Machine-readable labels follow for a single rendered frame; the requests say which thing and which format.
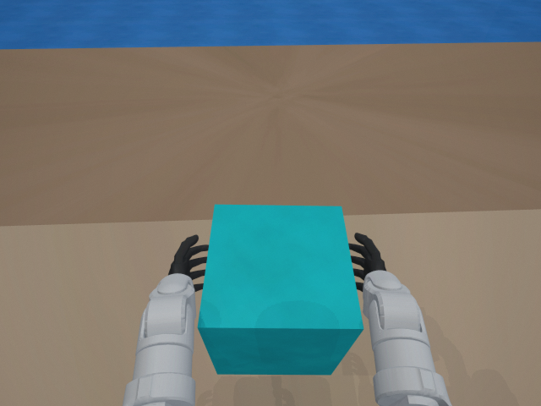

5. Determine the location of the robot right forearm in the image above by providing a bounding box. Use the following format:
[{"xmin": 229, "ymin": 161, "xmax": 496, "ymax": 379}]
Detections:
[{"xmin": 363, "ymin": 270, "xmax": 452, "ymax": 406}]

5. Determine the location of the robot right hand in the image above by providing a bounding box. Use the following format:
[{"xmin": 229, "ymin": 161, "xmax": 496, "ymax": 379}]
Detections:
[{"xmin": 348, "ymin": 233, "xmax": 386, "ymax": 292}]

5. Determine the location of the robot left hand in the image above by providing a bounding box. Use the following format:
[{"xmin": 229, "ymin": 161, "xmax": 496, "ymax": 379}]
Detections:
[{"xmin": 168, "ymin": 234, "xmax": 209, "ymax": 292}]

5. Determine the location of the carton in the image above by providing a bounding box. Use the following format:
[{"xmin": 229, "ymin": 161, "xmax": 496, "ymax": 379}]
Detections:
[{"xmin": 198, "ymin": 205, "xmax": 363, "ymax": 375}]

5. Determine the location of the robot left forearm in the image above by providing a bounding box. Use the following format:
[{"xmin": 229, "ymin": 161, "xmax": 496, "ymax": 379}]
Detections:
[{"xmin": 123, "ymin": 273, "xmax": 196, "ymax": 406}]

